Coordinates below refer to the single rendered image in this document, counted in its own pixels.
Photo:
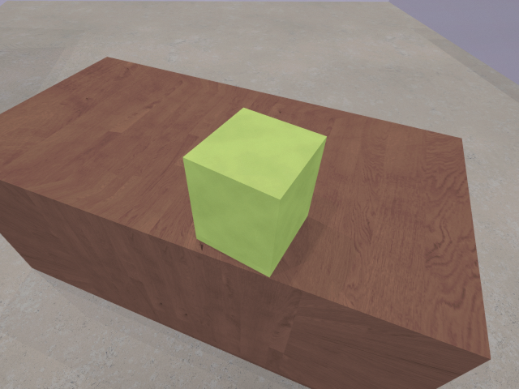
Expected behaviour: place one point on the pedestal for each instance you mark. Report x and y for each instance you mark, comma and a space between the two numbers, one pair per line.
379, 289

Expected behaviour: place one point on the carton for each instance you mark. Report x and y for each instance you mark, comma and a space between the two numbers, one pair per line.
250, 184

